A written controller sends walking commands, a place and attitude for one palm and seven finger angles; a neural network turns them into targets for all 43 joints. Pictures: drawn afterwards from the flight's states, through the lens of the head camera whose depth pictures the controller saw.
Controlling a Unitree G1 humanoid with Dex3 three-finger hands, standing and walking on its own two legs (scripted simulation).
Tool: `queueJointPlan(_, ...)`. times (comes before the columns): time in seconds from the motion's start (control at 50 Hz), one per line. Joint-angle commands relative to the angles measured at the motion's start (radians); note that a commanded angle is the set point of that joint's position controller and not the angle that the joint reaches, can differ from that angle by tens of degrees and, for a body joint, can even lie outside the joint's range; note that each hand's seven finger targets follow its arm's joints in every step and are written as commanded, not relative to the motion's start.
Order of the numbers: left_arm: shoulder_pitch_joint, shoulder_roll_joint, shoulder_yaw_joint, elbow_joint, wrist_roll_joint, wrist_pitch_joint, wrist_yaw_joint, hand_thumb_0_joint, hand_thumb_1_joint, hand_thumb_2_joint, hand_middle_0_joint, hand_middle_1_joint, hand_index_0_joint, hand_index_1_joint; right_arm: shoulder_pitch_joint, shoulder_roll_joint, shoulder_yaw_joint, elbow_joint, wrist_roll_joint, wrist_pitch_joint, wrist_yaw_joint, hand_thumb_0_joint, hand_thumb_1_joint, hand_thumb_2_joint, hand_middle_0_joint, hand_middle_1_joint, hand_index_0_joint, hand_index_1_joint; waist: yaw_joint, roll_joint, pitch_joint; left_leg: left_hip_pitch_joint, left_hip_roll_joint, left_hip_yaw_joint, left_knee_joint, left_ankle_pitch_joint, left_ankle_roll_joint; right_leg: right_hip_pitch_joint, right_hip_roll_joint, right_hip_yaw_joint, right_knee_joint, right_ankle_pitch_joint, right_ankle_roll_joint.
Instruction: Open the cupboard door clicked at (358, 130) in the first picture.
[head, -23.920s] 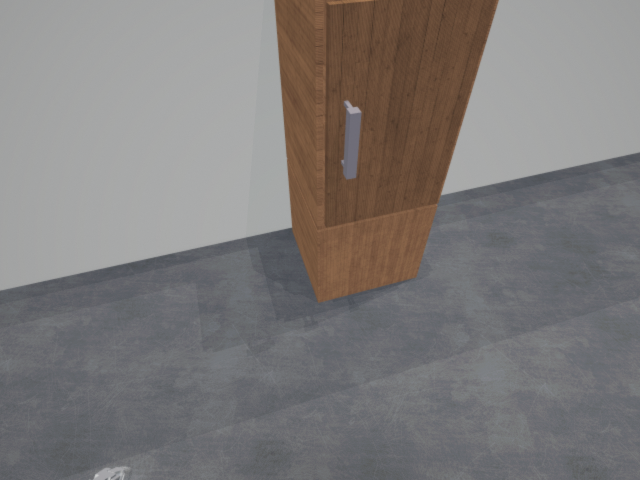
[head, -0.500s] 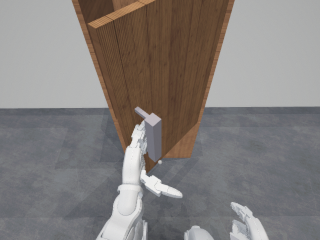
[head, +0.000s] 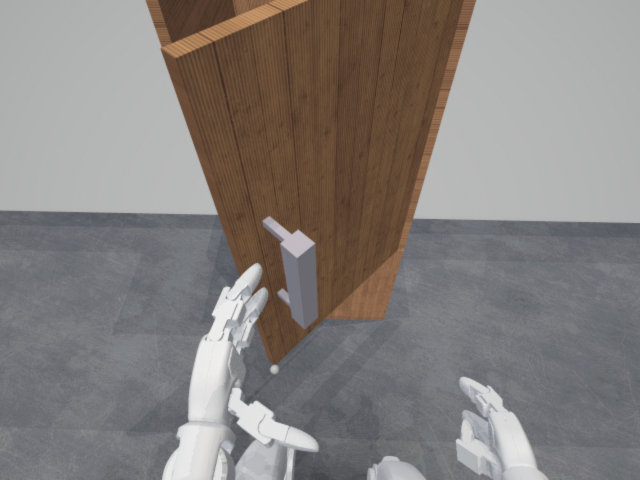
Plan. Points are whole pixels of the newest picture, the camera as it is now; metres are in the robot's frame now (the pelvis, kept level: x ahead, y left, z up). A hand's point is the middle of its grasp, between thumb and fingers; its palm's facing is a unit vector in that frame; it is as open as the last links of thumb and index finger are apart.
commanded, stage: slide the hand sideways off the handle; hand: left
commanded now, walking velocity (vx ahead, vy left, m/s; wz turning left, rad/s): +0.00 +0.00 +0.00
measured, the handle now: (290, 275) +0.35 +0.06 +0.06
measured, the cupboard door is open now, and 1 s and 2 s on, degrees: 47 47 47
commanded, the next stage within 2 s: draw the hand back to the body in 0.34 s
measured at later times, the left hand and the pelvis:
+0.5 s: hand (238, 405) +0.20 +0.10 +0.06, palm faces -0.02 -1.00 +0.00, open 16.3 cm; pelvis +0.00 -0.01 -0.01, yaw +0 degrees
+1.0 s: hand (133, 394) +0.19 +0.17 +0.14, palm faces +0.03 -0.99 -0.14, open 16.0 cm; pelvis +0.01 +0.01 +0.03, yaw +0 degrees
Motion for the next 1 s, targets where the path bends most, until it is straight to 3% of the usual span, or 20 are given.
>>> queueJointPlan(0.0, -0.003, 0.03, 0.047, -0.268, -0.021, -0.071, -0.031, 0.0, -0.5, 0.3, -0.15, -0.3, -0.15, -0.3, -0.031, -0.098, -0.048, -0.157, 0.002, -0.056, -0.012, 0.0, -0.9, -0.9, 0.2, 0.3, 0.2, 0.3, -0.017, -0.077, -0.218, 0.238, -0.02, -0.006, -0.134, 0.177, 0.026, 0.062, 0.01, 0.027, -0.199, 0.326, -0.001)
queueJointPlan(0.22, 0.209, 0.085, 0.127, -0.344, -0.093, -0.112, -0.138, 0.0, -0.5, 0.3, -0.15, -0.3, -0.15, -0.3, -0.027, -0.095, -0.059, -0.164, 0.008, -0.084, -0.028, 0.0, -0.9, -0.9, 0.2, 0.3, 0.2, 0.3, -0.016, -0.094, -0.219, 0.167, -0.025, 0.003, -0.076, 0.204, 0.026, 0.095, -0.007, 0.061, -0.18, 0.464, 0.026)
queueJointPlan(0.36, 0.205, 0.125, 0.174, -0.369, -0.133, -0.135, -0.199, 0.0, -0.5, 0.3, -0.15, -0.3, -0.15, -0.3, -0.03, -0.099, -0.066, -0.151, 0.012, -0.101, -0.048, 0.0, -0.9, -0.9, 0.2, 0.3, 0.2, 0.3, -0.02, -0.089, -0.215, 0.116, -0.023, -0.002, -0.033, 0.178, 0.027, 0.074, -0.012, 0.089, -0.176, 0.422, 0.031)
queueJointPlan(0.38, 0.204, 0.11, 0.16, -0.385, -0.139, -0.14, -0.205, 0.0, -0.5, 0.3, -0.15, -0.3, -0.15, -0.3, -0.03, -0.099, -0.064, -0.155, 0.011, -0.106, -0.047, 0.0, -0.9, -0.9, 0.2, 0.3, 0.2, 0.3, -0.016, -0.065, -0.227, 0.127, -0.024, -0.001, -0.035, 0.183, 0.027, 0.065, -0.012, 0.082, -0.167, 0.416, 0.028)
queueJointPlan(0.42, 0.23, 0.104, 0.157, -0.375, -0.145, -0.134, -0.209, 0.0, -0.5, 0.3, -0.15, -0.3, -0.15, -0.3, -0.029, -0.099, -0.067, -0.157, 0.013, -0.108, -0.049, 0.0, -0.9, -0.9, 0.2, 0.3, 0.2, 0.3, -0.014, -0.085, -0.229, 0.131, -0.023, -0.004, -0.039, 0.179, 0.027, 0.06, -0.009, 0.076, -0.166, 0.411, 0.03)
queueJointPlan(0.46, 0.24, 0.171, 0.214, -0.452, -0.149, -0.122, -0.202, 0.0, -0.5, 0.3, -0.15, -0.3, -0.15, -0.3, -0.027, -0.099, -0.072, -0.168, 0.019, -0.101, -0.054, 0.0, -0.9, -0.9, 0.2, 0.3, 0.2, 0.3, 0.006, -0.062, -0.272, 0.168, -0.022, -0.003, -0.063, 0.203, 0.03, 0.104, -0.004, 0.074, -0.175, 0.42, 0.025)
queueJointPlan(0.5, 0.27, 0.193, 0.238, -0.489, -0.154, -0.093, -0.197, 0.0, -0.5, 0.3, -0.15, -0.3, -0.15, -0.3, -0.021, -0.092, -0.068, -0.178, 0.026, -0.088, -0.058, 0.0, -0.9, -0.9, 0.2, 0.3, 0.2, 0.3, 0.015, -0.03, -0.262, 0.211, -0.024, 0.004, -0.101, 0.217, 0.03, 0.137, -0.001, 0.067, -0.201, 0.428, 0.022)
queueJointPlan(0.56, 0.29, 0.187, 0.257, -0.484, -0.172, -0.042, -0.196, 0.0, -0.5, 0.3, -0.15, -0.3, -0.15, -0.3, -0.033, -0.091, -0.065, -0.187, 0.038, -0.076, -0.068, 0.0, -0.9, -0.9, 0.2, 0.3, 0.2, 0.3, 0.009, -0.073, -0.199, 0.225, -0.023, 0.0, -0.142, 0.186, 0.033, 0.154, 0.009, 0.056, -0.253, 0.374, 0.025)
queueJointPlan(0.6, 0.268, 0.175, 0.246, -0.473, -0.183, -0.021, -0.205, 0.0, -0.5, 0.3, -0.15, -0.3, -0.15, -0.3, -0.031, -0.095, -0.056, -0.184, 0.042, -0.077, -0.073, 0.0, -0.9, -0.9, 0.2, 0.3, 0.2, 0.3, -0.011, -0.083, -0.135, 0.228, -0.024, 0.0, -0.16, 0.149, 0.031, 0.14, 0.006, 0.056, -0.289, 0.322, 0.031)
queueJointPlan(0.66, 0.271, 0.188, 0.268, -0.463, -0.202, -0.002, -0.227, 0.0, -0.5, 0.3, -0.15, -0.3, -0.15, -0.3, -0.033, -0.106, -0.054, -0.184, 0.044, -0.086, -0.081, 0.0, -0.9, -0.9, 0.2, 0.3, 0.2, 0.3, -0.012, -0.092, -0.105, 0.246, -0.022, -0.006, -0.187, 0.121, 0.032, 0.145, 0.009, 0.054, -0.328, 0.251, 0.029)
queueJointPlan(0.68, 0.271, 0.197, 0.274, -0.459, -0.204, 0.002, -0.235, 0.0, -0.5, 0.3, -0.15, -0.3, -0.15, -0.3, -0.036, -0.108, -0.051, -0.184, 0.046, -0.089, -0.081, 0.0, -0.9, -0.9, 0.2, 0.3, 0.2, 0.3, -0.01, -0.07, -0.076, 0.251, -0.023, -0.005, -0.202, 0.104, 0.03, 0.135, 0.01, 0.052, -0.342, 0.209, 0.025)
queueJointPlan(0.82, 0.252, 0.254, 0.347, -0.528, -0.245, 0.023, -0.264, 0.0, -0.5, 0.3, -0.15, -0.3, -0.15, -0.3, -0.033, -0.113, -0.042, -0.181, 0.055, -0.117, -0.088, 0.0, -0.9, -0.9, 0.2, 0.3, 0.2, 0.3, 0.004, -0.006, -0.07, 0.346, -0.018, -0.012, -0.276, 0.117, 0.031, 0.175, 0.022, 0.023, -0.379, 0.196, 0.015)
queueJointPlan(0.86, 0.256, 0.261, 0.36, -0.551, -0.257, 0.037, -0.268, 0.0, -0.43, 0.33, -0.153, -0.3, -0.153, -0.3, -0.035, -0.115, -0.039, -0.178, 0.057, -0.125, -0.088, 0.0, -0.9, -0.9, 0.2, 0.3, 0.2, 0.3, 0.011, 0.021, -0.078, 0.376, -0.017, -0.02, -0.301, 0.132, 0.031, 0.196, 0.027, 0.007, -0.379, 0.216, 0.011)
queueJointPlan(0.92, 0.261, 0.27, 0.378, -0.565, -0.268, 0.067, -0.278, 0.0, -0.325, 0.375, -0.156, -0.3, -0.156, -0.3, -0.037, -0.117, -0.037, -0.174, 0.063, -0.138, -0.09, 0.0, -0.9, -0.9, 0.2, 0.3, 0.2, 0.3, 0.01, 0.009, -0.061, 0.404, -0.014, -0.022, -0.327, 0.141, 0.031, 0.207, 0.03, -0.006, -0.394, 0.239, 0.015)
queueJointPlan(0.94, 0.276, 0.432, 0.413, -0.622, -0.122, 0.137, -0.164, 0.0, -0.29, 0.39, -0.158, -0.3, -0.158, -0.3, -0.037, -0.119, -0.044, -0.183, 0.052, -0.115, -0.122, 0.0, -0.9, -0.9, 0.2, 0.3, 0.2, 0.3, 0.065, 0.009, -0.083, 0.443, 0.002, -0.004, -0.381, 0.146, 0.03, 0.233, -0.001, 0.066, -0.474, 0.243, -0.002)
queueJointPlan(0.96, 0.284, 0.378, 0.398, -0.626, -0.108, 0.183, -0.109, 0.0, -0.255, 0.405, -0.159, -0.3, -0.159, -0.3, -0.036, -0.104, -0.031, -0.181, 0.045, -0.111, -0.133, 0.0, -0.9, -0.9, 0.2, 0.3, 0.2, 0.3, 0.037, 0.005, -0.034, 0.461, -0.004, -0.001, -0.392, 0.148, 0.035, 0.238, -0.005, 0.056, -0.505, 0.231, 0.001)
queueJointPlan(0.98, 0.302, 0.323, 0.351, -0.621, -0.086, 0.218, -0.081, 0.0, -0.22, 0.42, -0.16, -0.3, -0.16, -0.3, -0.03, -0.098, -0.023, -0.172, 0.046, -0.104, -0.134, 0.0, -0.9, -0.9, 0.2, 0.3, 0.2, 0.3, 0.032, 0.024, -0.011, 0.486, -0.001, 0.0, -0.403, 0.156, 0.035, 0.248, -0.006, 0.042, -0.508, 0.237, 0.002)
